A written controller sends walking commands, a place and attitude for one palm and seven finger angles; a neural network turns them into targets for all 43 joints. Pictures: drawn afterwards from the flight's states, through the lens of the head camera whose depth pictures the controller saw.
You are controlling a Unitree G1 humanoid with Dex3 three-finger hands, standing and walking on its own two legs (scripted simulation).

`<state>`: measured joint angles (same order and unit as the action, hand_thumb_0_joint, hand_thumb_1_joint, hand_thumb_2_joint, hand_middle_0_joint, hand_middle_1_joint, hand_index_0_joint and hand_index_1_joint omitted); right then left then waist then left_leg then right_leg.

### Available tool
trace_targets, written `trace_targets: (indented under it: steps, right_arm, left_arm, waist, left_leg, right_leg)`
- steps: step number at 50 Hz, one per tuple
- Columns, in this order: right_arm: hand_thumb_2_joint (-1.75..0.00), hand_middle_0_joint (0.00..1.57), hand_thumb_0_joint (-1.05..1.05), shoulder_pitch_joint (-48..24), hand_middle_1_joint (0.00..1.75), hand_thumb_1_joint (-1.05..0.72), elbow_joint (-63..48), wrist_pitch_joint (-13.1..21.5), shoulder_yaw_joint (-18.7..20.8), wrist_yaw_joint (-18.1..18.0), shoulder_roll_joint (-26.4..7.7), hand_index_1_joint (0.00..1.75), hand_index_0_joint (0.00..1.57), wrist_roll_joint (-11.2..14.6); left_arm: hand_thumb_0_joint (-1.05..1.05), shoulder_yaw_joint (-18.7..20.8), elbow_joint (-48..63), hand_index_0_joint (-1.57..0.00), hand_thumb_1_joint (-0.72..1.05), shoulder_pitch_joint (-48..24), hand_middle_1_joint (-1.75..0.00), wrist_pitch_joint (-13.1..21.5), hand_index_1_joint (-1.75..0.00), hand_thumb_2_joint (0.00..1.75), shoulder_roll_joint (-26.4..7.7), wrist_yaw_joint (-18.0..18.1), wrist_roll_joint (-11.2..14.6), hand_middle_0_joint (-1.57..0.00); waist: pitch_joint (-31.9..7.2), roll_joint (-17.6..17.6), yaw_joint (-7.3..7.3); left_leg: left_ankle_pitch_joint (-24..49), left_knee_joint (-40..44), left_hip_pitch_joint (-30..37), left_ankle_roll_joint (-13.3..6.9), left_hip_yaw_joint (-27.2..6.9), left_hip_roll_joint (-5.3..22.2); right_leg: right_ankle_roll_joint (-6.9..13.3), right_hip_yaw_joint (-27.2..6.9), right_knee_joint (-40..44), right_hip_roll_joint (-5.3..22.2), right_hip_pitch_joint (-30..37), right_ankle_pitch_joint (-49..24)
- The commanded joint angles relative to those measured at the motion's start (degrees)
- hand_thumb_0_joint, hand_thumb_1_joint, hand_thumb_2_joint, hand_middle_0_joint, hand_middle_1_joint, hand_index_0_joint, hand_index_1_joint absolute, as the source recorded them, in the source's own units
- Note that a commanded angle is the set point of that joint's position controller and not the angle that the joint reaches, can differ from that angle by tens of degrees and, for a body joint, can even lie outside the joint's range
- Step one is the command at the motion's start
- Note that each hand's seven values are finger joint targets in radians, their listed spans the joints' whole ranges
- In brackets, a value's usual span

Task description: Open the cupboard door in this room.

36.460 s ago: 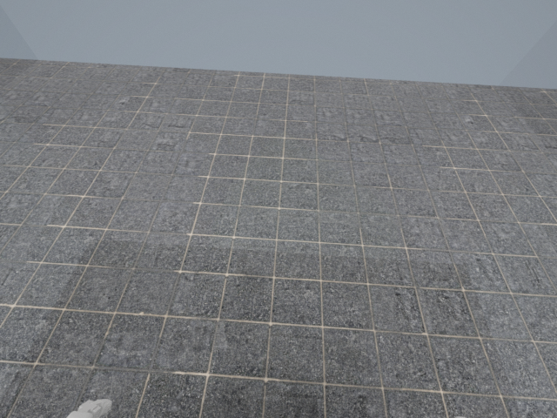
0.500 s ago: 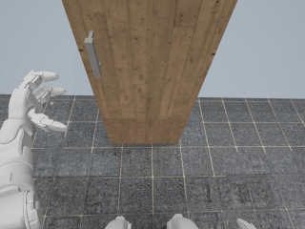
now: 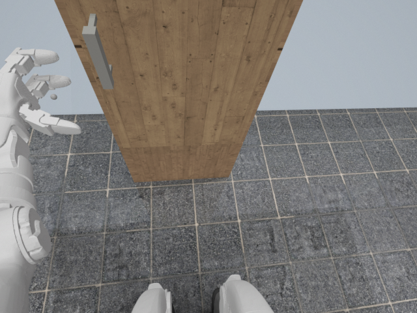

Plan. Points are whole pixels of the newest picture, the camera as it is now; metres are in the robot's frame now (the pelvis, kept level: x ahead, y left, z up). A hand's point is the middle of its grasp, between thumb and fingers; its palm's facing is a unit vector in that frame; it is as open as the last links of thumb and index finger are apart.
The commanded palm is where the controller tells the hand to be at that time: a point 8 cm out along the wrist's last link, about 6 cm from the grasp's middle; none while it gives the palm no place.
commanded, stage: move the hooked fingers beside the handle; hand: left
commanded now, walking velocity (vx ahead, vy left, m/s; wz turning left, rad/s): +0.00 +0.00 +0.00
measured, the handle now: (101, 53) +0.60 +0.19 +0.08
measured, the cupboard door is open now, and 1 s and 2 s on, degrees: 0 0 0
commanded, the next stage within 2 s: slide the fingers in behind the handle in 1.50 s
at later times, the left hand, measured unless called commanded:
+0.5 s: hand (61, 64) +0.57 +0.25 +0.08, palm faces +0.03 -1.00 -0.01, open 14.0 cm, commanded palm +0.54 +0.29 +0.07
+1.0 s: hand (64, 76) +0.54 +0.24 +0.08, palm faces +0.01 -1.00 +0.01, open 14.0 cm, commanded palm +0.53 +0.28 +0.07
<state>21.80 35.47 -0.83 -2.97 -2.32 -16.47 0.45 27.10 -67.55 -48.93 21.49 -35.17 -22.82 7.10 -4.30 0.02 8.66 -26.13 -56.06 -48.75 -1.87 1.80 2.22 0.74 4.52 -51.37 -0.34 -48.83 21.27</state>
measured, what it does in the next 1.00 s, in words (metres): stands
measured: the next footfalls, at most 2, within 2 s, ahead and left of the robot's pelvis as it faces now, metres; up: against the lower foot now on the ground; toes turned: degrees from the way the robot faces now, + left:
none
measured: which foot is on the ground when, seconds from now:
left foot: down 0.00-1.00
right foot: down 0.00-1.00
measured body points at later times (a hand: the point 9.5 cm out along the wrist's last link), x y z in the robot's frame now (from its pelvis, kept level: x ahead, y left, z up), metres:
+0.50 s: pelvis +0.01 +0.01 -0.01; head +0.18 +0.04 +0.40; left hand +0.56 +0.31 +0.09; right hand -0.05 -0.26 -0.10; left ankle +0.00 +0.09 -0.68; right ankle +0.03 -0.12 -0.68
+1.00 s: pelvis +0.02 +0.01 +0.00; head +0.16 +0.05 +0.42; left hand +0.54 +0.30 +0.08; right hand +0.01 -0.25 -0.10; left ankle +0.00 +0.09 -0.68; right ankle +0.03 -0.12 -0.68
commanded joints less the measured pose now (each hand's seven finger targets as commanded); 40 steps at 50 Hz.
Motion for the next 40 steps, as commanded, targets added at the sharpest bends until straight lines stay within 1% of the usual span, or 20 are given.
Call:
trace_targets:
  steps: [1, 3, 5, 8, 9, 12, 13, 14, 17, 19, 20, 22, 24, 27, 30, 31, 34, 36, 38, 40]
  right_arm:
    - [-0.9, 0.2, 0.0, 9.5, 0.3, -0.9, -2.7, 0.0, 3.8, -0.8, -10.7, 0.3, 0.2, -0.4]
    - [-0.9, 0.2, 0.0, 10.3, 0.3, -0.9, -2.5, -0.4, 3.6, -0.6, -10.8, 0.3, 0.2, -0.6]
    - [-0.9, 0.2, 0.0, 10.9, 0.3, -0.9, -2.7, -1.0, 3.5, -0.7, -11.3, 0.3, 0.2, -0.7]
    - [-0.9, 0.2, 0.0, 12.3, 0.3, -0.9, -3.0, -1.5, 3.2, -0.6, -11.6, 0.3, 0.2, -1.0]
    - [-0.9, 0.2, 0.0, 12.4, 0.3, -0.9, -2.9, -1.7, 3.2, -0.6, -11.5, 0.3, 0.2, -1.0]
    - [-0.9, 0.2, 0.0, 13.8, 0.3, -0.9, -2.5, -2.0, 3.3, -0.4, -11.6, 0.3, 0.2, -1.5]
    - [-0.9, 0.2, 0.0, 14.2, 0.3, -0.9, -2.3, -2.3, 3.3, -0.2, -11.9, 0.3, 0.2, -1.7]
    - [-0.9, 0.2, 0.0, 14.5, 0.3, -0.9, -2.3, -2.6, 3.1, -0.2, -12.0, 0.3, 0.2, -1.7]
    - [-0.9, 0.2, 0.0, 15.1, 0.3, -0.9, -2.0, -3.2, 2.6, -0.2, -11.9, 0.3, 0.2, -1.8]
    - [-0.9, 0.2, 0.0, 15.9, 0.3, -0.9, -2.5, -3.6, 2.5, -0.1, -12.3, 0.3, 0.2, -1.8]
    - [-0.9, 0.2, 0.0, 16.3, 0.3, -0.9, -3.0, -3.8, 2.4, 0.0, -12.3, 0.3, 0.2, -1.9]
    - [-0.9, 0.2, 0.0, 16.5, 0.3, -0.9, -3.5, -4.1, 2.3, 0.2, -12.1, 0.3, 0.2, -2.0]
    - [-0.9, 0.2, 0.0, 16.9, 0.3, -0.9, -4.0, -4.6, 2.7, 0.5, -12.2, 0.3, 0.2, -2.2]
    - [-0.9, 0.2, 0.0, 17.1, 0.3, -0.9, -4.0, -5.3, 3.2, 0.9, -12.0, 0.3, 0.2, -2.2]
    - [-0.9, 0.2, 0.0, 17.2, 0.3, -0.9, -3.6, -5.7, 3.7, 1.1, -12.3, 0.3, 0.2, -2.1]
    - [-0.9, 0.2, 0.0, 17.1, 0.3, -0.9, -3.6, -5.7, 3.8, 1.1, -12.2, 0.3, 0.2, -2.0]
    - [-0.9, 0.2, 0.0, 17.2, 0.3, -0.9, -2.8, -5.9, 3.9, 1.4, -11.5, 0.3, 0.2, -2.1]
    - [-0.9, 0.2, 0.0, 17.1, 0.3, -0.9, -2.4, -6.2, 3.9, 1.7, -11.3, 0.3, 0.2, -2.2]
    - [-0.9, 0.2, 0.0, 17.1, 0.3, -0.9, -2.8, -6.4, 4.1, 1.8, -11.1, 0.3, 0.2, -2.2]
    - [-0.9, 0.2, 0.0, 16.5, 0.3, -0.9, -2.7, -6.4, 4.2, 2.0, -10.9, 0.3, 0.2, -2.2]
  left_arm:
    - [0.0, 1.9, 9.7, -0.3, -0.5, -27.5, -1.2, 3.5, -1.2, 0.3, -19.3, 0.8, -0.2, -0.3]
    - [0.0, 0.6, 7.3, -0.3, -0.5, -29.0, -1.2, 2.6, -1.2, 0.3, -18.6, 0.6, -1.0, -0.3]
    - [0.0, 1.3, 5.4, -0.3, -0.5, -29.5, -1.2, 1.7, -1.2, 0.3, -20.6, 0.8, -1.4, -0.3]
    - [0.0, 3.3, 5.7, -0.3, -0.5, -32.0, -1.2, 1.8, -1.2, 0.3, -24.0, 0.9, -1.9, -0.3]
    - [0.0, 2.4, 4.9, -0.3, -0.5, -33.2, -1.2, 1.7, -1.2, 0.3, -23.1, 0.9, -1.9, -0.3]
    - [0.0, 2.1, 6.7, -0.3, -0.5, -37.0, -1.2, 2.4, -1.2, 0.3, -23.5, 1.1, -2.4, -0.3]
    - [0.0, 3.4, 6.4, -0.3, -0.5, -36.8, -1.2, 2.3, -1.2, 0.3, -25.3, 1.2, -2.6, -0.3]
    - [0.0, 4.0, 5.6, -0.3, -0.5, -37.0, -1.2, 2.2, -1.2, 0.3, -26.6, 1.2, -2.9, -0.3]
    - [0.0, 2.1, 2.4, -0.3, -0.5, -39.6, -1.2, 0.6, -1.2, 0.3, -25.4, 1.2, -3.6, -0.3]
    - [0.0, 4.1, 1.7, -0.3, -0.5, -39.2, -1.2, -0.3, -1.2, 0.3, -29.2, 1.4, -4.5, -0.3]
    - [0.0, 5.0, 1.2, -0.3, -0.5, -37.0, -1.2, -0.6, -1.2, 0.3, -30.5, 1.3, -4.9, -0.3]
    - [0.0, 5.0, 1.7, -0.3, -0.5, -34.7, -1.2, -0.7, -1.2, 0.3, -30.6, 0.9, -5.2, -0.3]
    - [0.0, 6.2, 4.2, -0.3, -0.5, -32.0, -1.2, -0.3, -1.2, 0.3, -31.6, 0.4, -5.2, -0.3]
    - [0.0, 4.7, 8.2, -0.3, -0.5, -32.3, -1.2, 0.6, -1.2, 0.3, -27.7, -0.5, -3.4, -0.3]
    - [0.0, 6.5, 10.1, -0.3, -0.5, -32.9, -1.2, 0.6, -1.2, 0.3, -27.7, -1.0, -1.2, -0.3]
    - [0.0, 6.7, 9.7, -0.3, -0.5, -32.4, -1.2, 0.5, -1.2, 0.3, -27.6, -1.0, -1.1, -0.3]
    - [0.0, 4.5, 12.4, -0.3, -0.5, -32.4, -1.2, 0.7, -1.2, 0.3, -24.7, -0.5, -1.7, -0.3]
    - [0.0, 3.3, 11.1, -0.3, -0.5, -30.8, -1.2, 0.3, -1.2, 0.3, -23.0, 0.2, -2.1, -0.3]
    - [0.0, 2.4, 12.5, -0.3, -0.5, -29.7, -1.2, 0.4, -1.2, 0.3, -20.9, 0.4, -1.7, -0.3]
    - [0.0, 0.7, 12.0, -0.3, -0.5, -29.2, -1.2, 0.2, -1.2, 0.3, -17.7, 0.6, -1.1, -0.3]
  waist:
    - [-26.1, 9.3, 1.31]
    - [-24.8, 10.0, 2.17]
    - [-24.1, 8.0, 2.88]
    - [-27.7, 10.0, 2.67]
    - [-27.2, 8.9, 3.71]
    - [-29.5, 12.7, 4.37]
    - [-30.8, 13.0, 4.14]
    - [-30.8, 12.7, 4.23]
    - [-27.4, 12.2, 6.03]
    - [-28.6, 12.1, 5.64]
    - [-29.5, 12.1, 4.76]
    - [-30.4, 13.7, 4.31]
    - [-32.4, 14.1, 2.96]
    - [-33.8, 16.0, 3.56]
    - [-34.0, 13.2, 3.9]
    - [-33.3, 12.8, 3.76]
    - [-33.2, 19.1, 3.41]
    - [-30.0, 16.7, 3.71]
    - [-31.6, 17.1, 3.32]
    - [-29.6, 16.8, 3.6]
  left_leg:
    - [21.6, 6.1, 15.2, 0.4, -4.7, -0.5]
    - [21.1, 5.8, 15.1, 0.4, -5.0, -0.4]
    - [19.8, 5.5, 12.9, 0.0, -5.0, -0.3]
    - [22.2, 4.9, 13.6, 0.1, -5.1, -0.3]
    - [21.9, 4.5, 13.1, -0.1, -5.1, -0.2]
    - [25.2, 3.6, 16.1, 0.2, -5.7, 0.1]
    - [25.5, 3.3, 16.6, 0.3, -5.7, 0.3]
    - [26.2, 3.1, 16.0, 0.3, -5.9, 0.3]
    - [24.2, 2.8, 13.3, -0.1, -5.9, 0.3]
    - [24.7, 2.4, 11.9, -0.3, -5.4, 0.3]
    - [25.7, 2.4, 11.4, -0.2, -5.4, 0.2]
    - [27.7, 2.3, 12.4, -0.1, -5.2, 0.3]
    - [31.3, 2.5, 14.4, 0.2, -5.4, 0.6]
    - [36.1, 2.3, 19.9, 0.6, -6.1, 1.3]
    - [35.3, 2.6, 19.8, 0.5, -6.0, 1.3]
    - [34.1, 2.9, 18.9, 0.4, -5.8, 1.1]
    - [40.6, 2.6, 25.3, 1.3, -6.5, 1.6]
    - [40.3, 3.0, 24.9, 1.5, -7.0, 1.8]
    - [43.6, 3.1, 27.1, 1.8, -7.2, 1.9]
    - [43.2, 3.4, 27.1, 2.1, -7.3, 2.0]
  right_leg:
    - [0.2, -3.2, 3.9, -1.6, 10.7, -14.3]
    - [0.3, -2.9, 4.0, -1.8, 8.5, -13.3]
    - [0.1, -3.1, 4.2, -1.8, 8.6, -12.7]
    - [0.2, -3.2, 3.5, -2.0, 9.4, -14.5]
    - [0.0, -3.3, 3.7, -2.1, 8.9, -14.5]
    - [0.3, -3.0, 3.0, -2.2, 6.7, -15.5]
    - [0.2, -3.0, 3.0, -2.4, 6.5, -15.3]
    - [0.2, -3.0, 2.8, -2.4, 7.1, -16.1]
    - [0.1, -2.7, 3.0, -2.5, 5.4, -15.0]
    - [0.0, -3.0, 3.0, -2.6, 7.0, -16.3]
    - [0.2, -3.0, 2.7, -2.6, 8.3, -17.3]
    - [0.4, -2.8, 2.2, -2.7, 8.5, -19.1]
    - [0.4, -2.6, 2.0, -2.8, 9.6, -21.1]
    - [0.6, -2.0, 2.2, -3.2, 6.9, -21.7]
    - [0.2, -1.9, 3.2, -3.6, 8.3, -22.2]
    - [0.2, -2.0, 3.4, -3.6, 9.1, -22.1]
    - [0.4, -1.5, 3.5, -3.6, 4.6, -21.3]
    - [0.4, -1.0, 4.0, -3.8, 3.5, -19.8]
    - [0.5, -0.8, 4.0, -3.9, 4.2, -21.1]
    - [0.5, -0.6, 4.4, -3.9, 3.1, -20.0]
